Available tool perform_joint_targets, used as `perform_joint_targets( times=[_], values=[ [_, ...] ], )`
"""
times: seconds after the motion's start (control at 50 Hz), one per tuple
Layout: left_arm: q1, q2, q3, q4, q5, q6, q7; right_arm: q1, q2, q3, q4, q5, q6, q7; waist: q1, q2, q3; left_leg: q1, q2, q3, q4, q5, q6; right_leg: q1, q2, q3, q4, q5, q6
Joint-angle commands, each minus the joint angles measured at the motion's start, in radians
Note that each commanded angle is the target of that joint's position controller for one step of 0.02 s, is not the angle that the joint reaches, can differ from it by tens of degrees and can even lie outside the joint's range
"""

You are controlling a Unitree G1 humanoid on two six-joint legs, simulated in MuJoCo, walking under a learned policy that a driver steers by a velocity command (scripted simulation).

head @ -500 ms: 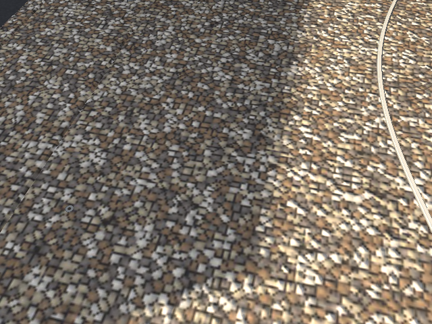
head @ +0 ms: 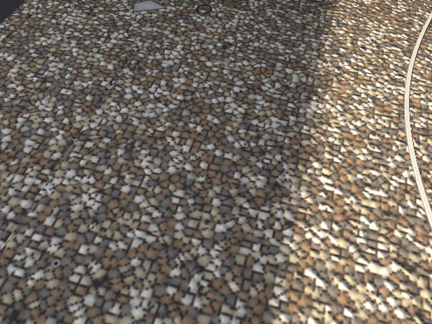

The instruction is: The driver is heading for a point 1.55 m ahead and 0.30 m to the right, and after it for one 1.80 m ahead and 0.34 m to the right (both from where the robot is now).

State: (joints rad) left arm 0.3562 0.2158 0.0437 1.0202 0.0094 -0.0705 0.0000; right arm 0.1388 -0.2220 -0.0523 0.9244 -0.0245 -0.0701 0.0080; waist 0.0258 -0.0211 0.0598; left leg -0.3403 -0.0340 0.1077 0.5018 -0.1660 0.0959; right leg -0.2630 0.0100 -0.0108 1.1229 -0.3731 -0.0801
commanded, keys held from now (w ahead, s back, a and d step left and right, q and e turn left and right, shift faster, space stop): w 1.00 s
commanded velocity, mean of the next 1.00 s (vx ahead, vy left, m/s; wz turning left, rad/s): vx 0.50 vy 0.00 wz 0.00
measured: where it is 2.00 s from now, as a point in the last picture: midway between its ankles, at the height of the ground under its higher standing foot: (242, 158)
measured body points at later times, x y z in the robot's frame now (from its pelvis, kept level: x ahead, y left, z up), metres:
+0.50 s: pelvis +0.27 -0.03 -0.01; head +0.30 -0.04 +0.44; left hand +0.45 +0.20 -0.12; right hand +0.20 -0.27 -0.16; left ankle +0.08 +0.07 -0.70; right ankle +0.37 -0.11 -0.73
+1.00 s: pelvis +0.54 -0.02 -0.01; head +0.57 -0.01 +0.44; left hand +0.45 +0.22 -0.15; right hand +0.74 -0.23 -0.12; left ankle +0.67 +0.07 -0.73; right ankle +0.37 -0.11 -0.73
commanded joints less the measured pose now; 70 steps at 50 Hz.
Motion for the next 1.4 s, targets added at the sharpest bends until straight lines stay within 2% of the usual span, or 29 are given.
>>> perform_joint_targets(
  times=[0.02, 0.08, 0.14, 0.24, 0.34, 0.4, 0.44, 0.46, 0.48, 0.5, 0.52, 0.54, 0.58, 0.6, 0.62, 0.64, 0.68, 0.76, 0.9, 0.96, 1.0, 1.02, 1.04, 1.06, 1.08, 1.1, 1.14, 1.24, 1.4],
  values=[
    [0.016, 0.069, 0.018, -0.057, 0.022, 0.004, -0.01, 0.111, -0.059, -0.01, 0.02, 0.011, -0.015, -0.007, -0.008, 0.077, -0.036, 0.212, 0.269, -0.334, -0.329, 0.056, 0.109, -0.255, -0.098, 0.059, 0.028, 0.079, 0.001],
    [0.003, 0.044, 0.016, -0.059, 0.03, 0.031, -0.024, 0.178, -0.082, -0.012, 0.055, 0.017, -0.036, -0.009, 0.01, 0.075, -0.034, 0.187, 0.245, -0.26, -0.359, 0.159, 0.115, -0.249, -0.103, 0.029, -0.027, 0.118, 0.029],
    [-0.129, 0.055, 0.016, -0.104, 0.028, 0.042, -0.029, 0.228, -0.099, -0.013, 0.072, 0.017, -0.038, -0.009, -0.009, 0.069, 0.011, 0.209, 0.233, -0.226, -0.405, 0.144, 0.118, -0.357, -0.129, 0.006, -0.129, 0.218, 0.057],
    [-0.307, 0.042, 0.004, -0.164, 0.015, 0.036, -0.031, 0.309, -0.093, -0.006, 0.096, 0.015, -0.034, -0.01, -0.054, 0.073, 0.036, 0.28, 0.206, -0.164, -0.405, 0.258, 0.099, -0.383, -0.112, -0.038, -0.368, 0.348, 0.072],
    [-0.417, 0.049, -0.002, -0.209, 0.013, 0.026, -0.027, 0.382, -0.096, -0.005, 0.129, 0.004, -0.027, -0.02, -0.086, 0.087, 0.052, 0.426, 0.242, -0.146, -0.351, 0.397, 0.103, -0.386, -0.077, -0.063, -0.505, 0.334, 0.036],
    [-0.378, 0.065, 0.006, -0.211, 0.013, 0.013, -0.022, 0.353, -0.114, -0.01, 0.134, -0.002, -0.024, -0.029, -0.047, 0.096, 0.035, 0.474, 0.263, -0.126, -0.252, 0.62, 0.084, -0.286, -0.039, -0.078, -0.567, 0.233, -0.01],
    [-0.158, 0.091, 0.026, -0.14, 0.018, -0.001, -0.008, 0.317, -0.128, -0.014, 0.132, 0.0, -0.018, -0.028, 0.052, 0.084, -0.076, 0.443, 0.229, -0.087, 0.001, 0.816, 0.053, -0.014, 0.027, -0.109, -0.65, 0.227, -0.053],
    [0.024, 0.137, 0.044, -0.084, 0.036, -0.011, 0.003, 0.307, -0.112, -0.007, 0.118, 0.008, -0.018, -0.026, 0.116, 0.049, -0.18, 0.286, 0.189, -0.061, 0.225, 0.647, 0.034, 0.25, -0.046, -0.029, -0.662, 0.239, -0.091],
    [0.162, 0.258, 0.077, -0.069, 0.06, -0.013, 0.01, 0.396, -0.016, 0.015, 0.083, 0.051, -0.02, -0.012, 0.108, -0.157, -0.342, -0.071, 0.048, 0.004, 0.626, 0.149, -0.02, 0.591, -0.359, 0.416, -0.703, 0.134, -0.216],
    [0.119, 0.244, 0.076, -0.068, 0.026, 0.004, -0.001, 0.385, -0.074, -0.005, 0.094, 0.031, -0.019, -0.012, 0.091, -0.145, -0.369, -0.222, -0.042, -0.117, 0.804, -0.354, -0.012, 0.58, -0.433, 0.69, -0.846, 0.118, -0.257],
    [-0.01, 0.204, 0.065, -0.086, 0.004, 0.008, -0.004, 0.292, -0.101, -0.017, 0.07, 0.016, -0.015, -0.013, 0.04, -0.063, -0.193, -0.292, 0.034, -0.166, 0.834, -0.272, 0.0, 0.428, -0.388, 0.527, -0.857, 0.049, -0.223],
    [-0.088, 0.131, 0.045, -0.099, 0.003, 0.004, -0.008, 0.236, -0.086, -0.014, 0.054, 0.013, -0.02, -0.007, 0.019, -0.014, -0.094, -0.284, 0.072, -0.162, 0.778, -0.19, 0.001, 0.282, -0.349, 0.412, -0.901, 0.08, -0.194],
    [-0.125, 0.056, 0.021, -0.08, 0.0, -0.009, -0.004, 0.231, -0.05, -0.012, 0.056, -0.006, -0.002, 0.001, -0.043, -0.024, -0.011, -0.19, 0.123, -0.154, 0.659, -0.118, -0.01, 0.109, -0.245, 0.237, -0.964, 0.178, -0.112],
    [-0.106, 0.056, 0.019, -0.069, 0.002, -0.016, -0.002, 0.261, -0.03, -0.009, 0.066, -0.012, 0.011, 0.007, -0.057, -0.054, -0.021, -0.15, 0.125, -0.146, 0.636, -0.108, -0.02, 0.081, -0.239, 0.201, -0.971, 0.232, -0.113],
    [-0.067, 0.056, 0.017, -0.053, 0.004, -0.026, -0.002, 0.256, -0.028, -0.009, 0.066, -0.016, 0.018, 0.01, -0.059, -0.035, -0.018, -0.151, 0.126, -0.135, 0.631, -0.099, -0.028, 0.085, -0.226, 0.174, -0.968, 0.337, -0.116],
    [-0.044, 0.08, 0.022, -0.041, 0.0, -0.032, -0.001, 0.241, -0.02, -0.008, 0.057, -0.017, 0.025, 0.014, -0.066, -0.044, -0.022, -0.171, 0.129, -0.124, 0.609, -0.083, -0.04, 0.084, -0.228, 0.157, -0.98, 0.345, -0.13],
    [-0.015, 0.1, 0.025, -0.032, 0.001, -0.037, 0.0, 0.15, -0.035, -0.011, 0.026, -0.015, 0.034, 0.019, -0.056, -0.028, 0.007, -0.247, 0.15, -0.109, 0.544, -0.015, -0.06, 0.1, -0.217, 0.128, -1.013, 0.344, -0.134],
    [0.056, 0.09, 0.017, -0.013, 0.0, -0.034, 0.0, -0.02, -0.032, -0.003, -0.034, -0.005, 0.033, 0.022, -0.018, -0.027, 0.036, -0.312, 0.152, -0.074, 0.338, 0.108, -0.085, 0.16, -0.185, 0.07, -1.023, 0.439, -0.12],
    [0.157, 0.102, 0.016, 0.03, 0.012, -0.027, 0.014, -0.188, -0.036, 0.008, -0.101, 0.002, 0.02, 0.019, 0.028, -0.044, 0.052, -0.292, 0.1, -0.034, 0.1, 0.125, -0.044, 0.348, -0.227, 0.039, -0.964, 0.622, -0.116],
    [0.12, 0.123, 0.022, 0.032, 0.019, -0.023, 0.022, -0.118, -0.058, -0.003, -0.091, 0.001, 0.007, 0.012, -0.023, -0.056, 0.018, -0.157, 0.049, -0.015, 0.039, 0.012, 0.005, 0.391, -0.242, 0.015, -0.836, 0.891, -0.092],
    [0.089, 0.124, 0.021, 0.027, 0.014, -0.016, 0.019, 0.161, -0.097, -0.028, 0.002, -0.01, -0.01, -0.005, -0.139, -0.02, -0.127, 0.189, 0.008, -0.003, -0.05, 0.043, 0.053, 0.309, -0.187, -0.036, -0.515, 0.961, -0.058],
    [0.089, 0.091, 0.009, -0.007, 0.004, -0.018, 0.015, 0.347, -0.18, -0.051, 0.038, -0.036, -0.018, -0.017, -0.194, 0.075, -0.258, 0.461, 0.221, -0.236, -0.056, -0.015, 0.109, 0.095, -0.134, -0.072, -0.213, 0.626, -0.036],
    [0.215, -0.002, -0.004, -0.016, -0.032, -0.017, 0.002, 0.374, -0.268, -0.073, 0.046, -0.033, -0.01, -0.012, -0.129, 0.31, -0.361, 0.69, 0.48, -0.736, -0.189, -0.07, 0.256, -0.263, 0.072, -0.078, 0.14, -0.146, 0.003],
    [0.12, 0.101, 0.022, -0.013, -0.004, -0.011, 0.007, 0.274, -0.214, -0.063, 0.029, 0.003, 0.003, -0.005, -0.115, 0.116, -0.278, 0.594, 0.421, -0.726, -0.232, -0.157, 0.218, -0.349, 0.015, 0.069, 0.2, -0.117, -0.018],
    [0.043, 0.096, 0.025, -0.038, -0.005, -0.015, 0.002, 0.161, -0.151, -0.045, 0.007, 0.009, 0.001, -0.003, -0.079, 0.081, -0.136, 0.442, 0.394, -0.554, -0.254, -0.149, 0.18, -0.371, -0.031, 0.07, 0.172, -0.018, -0.023],
    [0.016, 0.075, 0.021, -0.039, -0.006, -0.016, 0.0, 0.113, -0.093, -0.029, 0.003, 0.004, -0.007, 0.0, -0.055, 0.039, -0.073, 0.325, 0.352, -0.447, -0.297, -0.064, 0.144, -0.333, -0.065, 0.069, 0.116, 0.048, -0.022],
    [0.043, 0.043, 0.02, -0.025, 0.018, 0.011, -0.009, 0.104, -0.04, -0.011, 0.023, 0.008, -0.022, -0.01, -0.006, 0.075, -0.031, 0.198, 0.284, -0.285, -0.342, 0.03, 0.079, -0.242, -0.096, 0.068, 0.035, 0.095, -0.004],
    [-0.063, 0.032, 0.023, -0.065, 0.019, 0.051, -0.029, 0.204, -0.081, -0.016, 0.058, 0.009, -0.052, -0.017, -0.002, 0.073, 0.01, 0.2, 0.265, -0.13, -0.395, 0.147, 0.057, -0.347, -0.112, 0.049, -0.037, 0.22, 0.022],
    [-0.332, 0.01, 0.0, -0.175, 0.016, 0.044, -0.045, 0.309, -0.081, -0.007, 0.083, 0.01, -0.048, -0.035, -0.061, 0.079, 0.054, 0.333, 0.251, 0.054, -0.373, 0.398, 0.019, -0.383, -0.081, -0.078, -0.407, 0.396, 0.017]
  ],
)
